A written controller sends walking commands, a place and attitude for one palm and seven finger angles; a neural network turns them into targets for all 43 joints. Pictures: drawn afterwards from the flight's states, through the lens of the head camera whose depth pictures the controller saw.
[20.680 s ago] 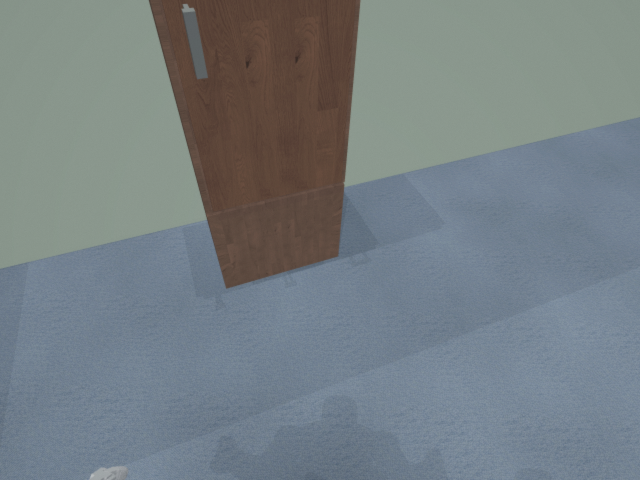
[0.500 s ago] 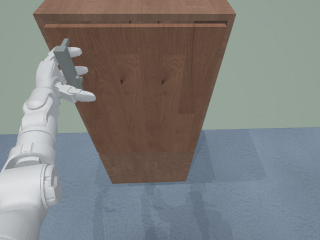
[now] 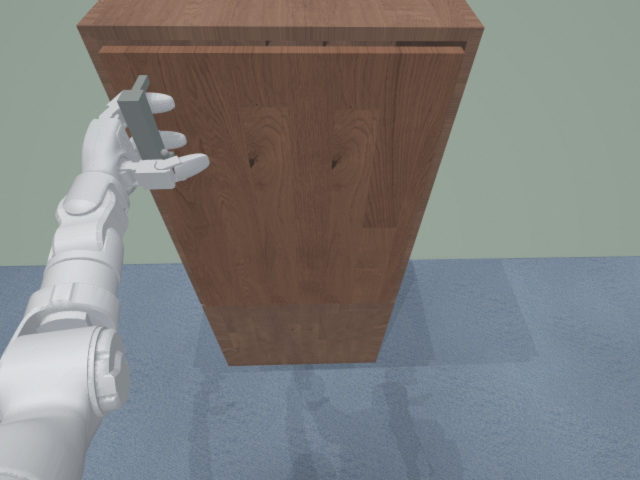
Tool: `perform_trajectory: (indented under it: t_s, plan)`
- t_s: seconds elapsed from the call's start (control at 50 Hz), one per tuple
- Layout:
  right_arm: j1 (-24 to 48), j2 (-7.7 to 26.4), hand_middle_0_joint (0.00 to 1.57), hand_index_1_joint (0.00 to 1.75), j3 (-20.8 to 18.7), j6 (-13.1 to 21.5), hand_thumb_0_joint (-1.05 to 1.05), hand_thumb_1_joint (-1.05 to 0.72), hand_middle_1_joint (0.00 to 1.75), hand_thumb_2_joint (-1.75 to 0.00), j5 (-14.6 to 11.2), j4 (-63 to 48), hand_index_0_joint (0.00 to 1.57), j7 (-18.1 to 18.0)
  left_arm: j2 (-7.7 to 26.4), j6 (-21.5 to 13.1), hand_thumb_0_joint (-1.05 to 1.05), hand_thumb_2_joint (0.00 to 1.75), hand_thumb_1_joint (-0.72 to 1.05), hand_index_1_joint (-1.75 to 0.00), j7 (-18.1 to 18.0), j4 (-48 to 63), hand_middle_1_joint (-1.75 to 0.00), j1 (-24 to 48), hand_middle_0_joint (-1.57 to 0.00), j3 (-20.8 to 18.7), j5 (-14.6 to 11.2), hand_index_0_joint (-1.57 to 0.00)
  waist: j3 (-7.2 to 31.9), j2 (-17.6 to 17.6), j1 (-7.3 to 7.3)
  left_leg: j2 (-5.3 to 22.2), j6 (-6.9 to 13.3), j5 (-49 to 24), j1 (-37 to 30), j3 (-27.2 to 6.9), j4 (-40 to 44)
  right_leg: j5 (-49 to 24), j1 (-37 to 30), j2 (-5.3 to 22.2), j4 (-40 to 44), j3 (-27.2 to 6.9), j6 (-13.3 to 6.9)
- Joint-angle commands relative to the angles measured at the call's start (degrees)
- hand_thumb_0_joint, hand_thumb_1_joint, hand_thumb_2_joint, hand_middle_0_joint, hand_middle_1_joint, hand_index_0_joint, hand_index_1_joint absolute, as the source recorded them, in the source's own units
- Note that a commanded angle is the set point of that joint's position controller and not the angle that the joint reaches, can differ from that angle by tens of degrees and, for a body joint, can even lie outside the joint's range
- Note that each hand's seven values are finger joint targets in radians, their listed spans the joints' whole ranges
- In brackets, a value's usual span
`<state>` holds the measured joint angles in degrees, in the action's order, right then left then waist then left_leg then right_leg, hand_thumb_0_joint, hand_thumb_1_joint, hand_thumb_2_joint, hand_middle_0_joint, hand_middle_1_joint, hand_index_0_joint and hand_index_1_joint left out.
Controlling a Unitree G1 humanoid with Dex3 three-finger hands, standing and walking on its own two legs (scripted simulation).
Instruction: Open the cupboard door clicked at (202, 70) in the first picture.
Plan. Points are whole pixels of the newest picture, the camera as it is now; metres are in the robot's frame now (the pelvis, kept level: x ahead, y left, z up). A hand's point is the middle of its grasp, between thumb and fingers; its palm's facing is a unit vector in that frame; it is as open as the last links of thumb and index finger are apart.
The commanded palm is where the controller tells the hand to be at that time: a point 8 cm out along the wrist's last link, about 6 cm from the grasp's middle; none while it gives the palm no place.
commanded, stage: close the thumb around the handle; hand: left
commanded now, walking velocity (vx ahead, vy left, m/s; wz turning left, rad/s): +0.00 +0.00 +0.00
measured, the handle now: (153, 133) +0.51 +0.22 +0.17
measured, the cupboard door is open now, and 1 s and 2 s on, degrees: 0 17 37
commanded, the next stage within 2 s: pull the door open along its arc in 0.36 s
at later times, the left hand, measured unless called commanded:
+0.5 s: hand (165, 153) +0.46 +0.19 +0.17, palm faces +0.06 -1.00 +0.00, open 5.7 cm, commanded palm +0.43 +0.24 +0.17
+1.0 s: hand (168, 225) +0.34 +0.16 +0.17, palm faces +0.03 -1.00 +0.02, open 6.1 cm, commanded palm +0.29 +0.21 +0.17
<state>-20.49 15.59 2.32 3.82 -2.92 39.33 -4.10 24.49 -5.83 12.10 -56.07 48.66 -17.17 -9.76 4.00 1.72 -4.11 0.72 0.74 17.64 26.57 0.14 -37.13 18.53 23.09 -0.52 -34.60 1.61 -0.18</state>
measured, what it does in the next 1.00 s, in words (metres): stands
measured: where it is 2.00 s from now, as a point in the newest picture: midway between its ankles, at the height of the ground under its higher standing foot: outside the picture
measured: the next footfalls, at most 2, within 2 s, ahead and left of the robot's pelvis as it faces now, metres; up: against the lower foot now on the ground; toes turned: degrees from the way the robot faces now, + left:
none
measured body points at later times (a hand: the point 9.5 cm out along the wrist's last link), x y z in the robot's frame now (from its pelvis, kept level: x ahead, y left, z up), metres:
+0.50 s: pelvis +0.00 +0.00 +0.00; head +0.03 +0.00 +0.45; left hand +0.45 +0.24 +0.17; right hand +0.07 -0.26 -0.12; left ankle +0.01 +0.11 -0.73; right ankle -0.01 -0.12 -0.72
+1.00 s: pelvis +0.02 -0.01 +0.01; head -0.01 -0.03 +0.46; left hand +0.34 +0.21 +0.17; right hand +0.18 -0.26 -0.07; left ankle +0.01 +0.11 -0.72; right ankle -0.01 -0.12 -0.72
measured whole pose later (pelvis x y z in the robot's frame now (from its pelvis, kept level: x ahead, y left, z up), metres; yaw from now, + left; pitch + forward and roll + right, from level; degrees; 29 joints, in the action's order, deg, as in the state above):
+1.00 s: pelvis +0.02 -0.01 +0.01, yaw -2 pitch +1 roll +0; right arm -13.9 14.7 1.5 3.2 -4.2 33.2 -3.1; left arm 13.0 7.2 8.3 -5.1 8.6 -14.4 -14.7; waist 5.8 3.4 0.0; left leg 1.3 -0.1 17.4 14.6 2.3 -30.9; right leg 18.6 13.0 -1.1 -30.7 -0.7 -0.9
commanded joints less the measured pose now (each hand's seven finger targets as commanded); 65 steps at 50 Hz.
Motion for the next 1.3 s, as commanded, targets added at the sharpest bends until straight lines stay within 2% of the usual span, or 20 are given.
perform_trajectory:
  t_s: [0.0,0.14,0.26,0.32,0.42,0.44,0.48,0.5,0.54,0.72,0.88,0.9,0.92,0.96,0.98,1.0,1.06,1.1,1.22,1.28]
  plan:
    - [-2.1,8.8,0.2,0.3,-3.4,2.2,0.0,-0.9,0.3,-0.9,-0.1,-5.5,0.2,-0.6,9.8,-4.2,0.0,0.73,0.51,-1.31,0.3,13.0,-1.31,31.2,-0.37,0.7,-0.5,-0.37,17.8,2.4,-2.12,0.1,1.2,-16.0,-16.4,-2.6,3.1,-16.3,1.0,-1.4,3.8,0.5,-1.3]
    - [-2.1,8.7,0.2,0.3,-3.5,2.6,0.0,-0.9,0.3,-0.9,0.1,-5.6,0.2,-0.3,8.8,-4.7,0.0,0.9,0.9,-1.35,0.2,14.9,-1.35,31.4,-0.4,1.0,-0.7,-0.4,20.5,2.3,-1.62,0.2,0.9,-18.0,-18.1,-2.8,3.0,-17.8,0.2,-1.5,3.3,0.7,-1.3]
    - [-1.5,8.5,0.2,0.3,-3.6,2.9,0.0,-0.9,0.3,-0.9,0.0,-5.7,0.2,-0.1,5.8,-4.4,0.0,0.9,0.9,-1.35,-0.1,16.3,-1.35,31.0,-0.4,3.2,-0.7,-0.4,19.7,4.3,-1.69,0.3,0.6,-19.0,-19.4,-3.1,3.0,-17.5,1.4,-1.5,3.4,0.8,-1.4]
    - [-1.5,8.6,0.2,0.3,-3.6,3.0,0.0,-0.9,0.3,-0.9,0.0,-5.2,0.2,-0.2,5.9,-4.2,0.0,0.9,0.9,-1.35,-0.3,16.1,-1.35,30.8,-0.4,3.3,-0.9,-0.4,18.5,2.6,-2.05,0.4,0.8,-17.5,-18.6,-3.0,3.2,-16.7,1.4,-1.6,3.9,0.9,-1.2]
    - [-1.3,8.6,0.2,0.3,-3.8,3.1,0.0,-0.9,0.3,-0.9,0.1,-5.1,0.2,-0.1,6.0,-4.3,0.0,0.9,0.9,-1.35,-0.4,19.3,-1.35,30.3,-0.4,3.3,-1.0,-0.4,21.2,4.4,-1.6,0.4,0.6,-21.4,-20.8,-3.1,2.7,-19.3,0.4,-1.6,3.5,0.9,-1.4]
    - [-1.4,8.5,0.2,0.3,-3.8,3.1,0.0,-0.9,0.3,-0.9,0.1,-5.1,0.2,0.0,6.5,-4.1,0.0,0.9,0.9,-1.35,-0.4,19.2,-1.35,29.4,-0.4,2.5,-1.0,-0.4,21.5,4.0,-1.24,0.3,0.6,-22.3,-20.9,-3.2,2.7,-20.0,-0.1,-1.6,3.4,0.9,-1.4]
    - [-1.5,9.1,0.2,0.3,-3.8,2.5,0.0,-0.9,0.3,-0.9,0.1,-5.3,0.2,-0.3,13.8,-4.3,0.0,0.9,0.9,-1.35,-0.2,19.1,-1.35,27.4,-0.4,-2.9,-0.5,-0.4,22.0,2.2,-0.12,0.2,0.8,-22.4,-19.2,-2.7,3.0,-21.6,-2.7,-1.5,3.4,0.5,-1.4]
    - [-1.7,9.4,0.2,0.3,-3.6,2.1,0.0,-0.9,0.3,-0.9,0.2,-5.5,0.2,-0.6,16.9,-4.3,0.0,0.9,0.9,-1.35,-0.1,17.3,-1.35,25.0,-0.4,-5.3,-0.5,-0.4,21.2,0.2,0.44,-0.1,1.3,-21.9,-17.4,-2.3,3.0,-22.4,-4.5,-1.4,3.5,0.3,-1.4]
    - [-0.2,8.6,0.2,0.3,-3.4,2.0,0.0,-0.9,0.3,-0.9,-0.2,-6.9,0.2,-0.4,12.7,-3.9,0.0,0.9,0.9,-1.35,1.0,19.2,-1.35,22.1,-0.4,-2.9,-1.0,-0.4,20.6,1.6,0.87,-0.2,1.3,-22.5,-17.3,-1.6,3.4,-23.8,-5.4,-1.4,3.4,0.3,-1.4]
    - [5.0,7.5,0.2,0.3,-3.6,1.5,0.0,-0.9,0.3,-0.9,-0.9,-12.1,0.2,-0.2,12.2,-0.1,0.0,0.9,0.9,-1.35,2.4,35.8,-1.35,0.8,-0.4,-5.8,-3.9,-0.4,20.1,-0.2,5.29,-0.1,1.8,-27.3,-17.2,0.3,5.0,-31.0,-13.4,-0.9,3.8,0.0,-1.1]
    - [12.4,5.4,0.2,0.3,-3.1,2.4,0.0,-0.9,0.3,-0.9,-1.3,-16.2,0.2,0.5,5.2,6.5,0.0,0.9,0.9,-1.35,0.6,59.5,-1.35,-22.8,-0.4,-4.2,-5.5,-0.4,16.1,0.4,7.58,-0.1,1.4,-26.6,-19.2,1.5,7.3,-31.3,-15.3,-0.5,4.9,0.8,-1.0]
    - [14.1,4.6,0.2,0.3,-2.9,2.6,0.0,-0.9,0.3,-0.9,-1.5,-16.8,0.2,0.7,3.8,7.4,0.0,0.9,0.9,-1.35,-2.2,63.1,-1.35,-25.4,-0.4,-5.1,-6.3,-0.4,15.7,0.4,9.12,-0.2,1.2,-26.1,-18.7,1.7,7.4,-29.9,-15.7,-0.5,5.4,1.0,-0.9]
    - [15.0,4.2,0.2,0.3,-2.7,2.8,0.0,-0.9,0.3,-0.9,-1.5,-16.6,0.2,0.9,-0.3,8.9,0.0,0.9,0.9,-1.35,-3.8,65.3,-1.35,-28.2,-0.4,-2.2,-6.1,-0.4,13.7,0.5,8.3,-0.1,1.0,-24.9,-18.8,1.7,7.9,-29.1,-14.6,-0.5,5.6,1.2,-0.8]
    - [16.6,3.6,0.2,0.3,-2.6,2.8,0.0,-0.9,0.3,-0.9,-1.2,-16.2,0.2,1.3,-2.3,11.9,0.0,0.9,0.9,-1.35,-8.7,71.2,-1.35,-30.5,-0.4,-2.8,-5.9,-0.4,11.8,-0.2,8.69,0.0,0.5,-21.7,-18.3,1.5,8.5,-25.7,-13.6,-0.7,6.4,1.8,-0.7]
    - [17.4,3.5,0.2,0.3,-2.4,2.7,0.0,-0.9,0.3,-0.9,-0.9,-16.3,0.2,1.4,-5.4,13.2,0.0,0.9,0.9,-1.35,-10.2,74.8,-1.35,-32.1,-0.4,0.8,-5.0,-0.4,10.9,0.2,8.02,-0.1,0.6,-21.1,-19.1,1.4,8.7,-24.8,-13.2,-0.6,6.7,1.7,-0.7]
    - [18.4,3.2,0.2,0.3,-2.5,2.5,0.0,-0.9,0.3,-0.9,-0.7,-16.3,0.2,1.3,-4.5,14.4,0.0,0.9,0.9,-1.35,-13.3,76.5,-1.35,-34.8,-0.4,-1.8,-4.7,-0.4,9.9,-2.6,8.85,0.1,0.5,-20.2,-18.5,1.1,8.7,-23.3,-13.7,-0.6,7.4,1.9,-0.6]
    - [21.1,1.8,0.2,0.3,-1.7,1.4,0.0,-0.9,0.3,-0.9,0.4,-15.7,0.2,1.8,-9.1,18.9,0.0,0.9,0.9,-1.35,-21.6,83.5,-1.35,-41.1,-0.4,-0.1,-3.0,-0.4,8.9,-3.3,9.59,-0.3,0.1,-18.9,-18.3,1.3,9.5,-21.8,-15.0,-0.2,8.4,1.5,-0.5]
    - [21.9,1.5,0.2,0.3,-1.6,0.1,0.0,-0.9,0.3,-0.9,1.1,-14.9,0.2,1.9,-8.8,20.7,0.0,0.9,0.9,-1.35,-25.4,85.6,-1.35,-46.6,-0.4,-0.8,-1.5,-0.4,7.4,-5.1,9.98,-0.2,0.2,-18.8,-18.4,1.4,9.3,-21.7,-15.5,-0.1,9.7,1.1,-0.4]
    - [24.3,-0.3,0.2,0.3,-0.5,-4.2,0.0,-0.9,0.3,-0.9,2.5,-15.3,0.2,2.8,-13.7,24.8,0.0,0.9,0.9,-1.35,-32.1,94.5,-1.35,-56.2,-0.4,5.8,3.4,-0.4,5.3,-0.2,10.27,-0.6,0.1,-19.7,-18.6,1.7,9.8,-22.5,-17.0,0.5,10.9,-0.2,-1.0]
    - [24.7,-0.7,0.2,0.3,-0.3,-5.2,0.0,-0.9,0.3,-0.9,2.8,-16.0,0.2,3.3,-16.4,24.6,0.0,0.9,0.9,-1.35,-32.4,98.9,-1.35,-60.3,-0.4,9.6,3.9,-0.4,5.5,-2.6,9.78,-0.5,0.3,-20.4,-19.0,1.4,9.1,-26.0,-17.4,0.7,10.4,-0.6,-0.6]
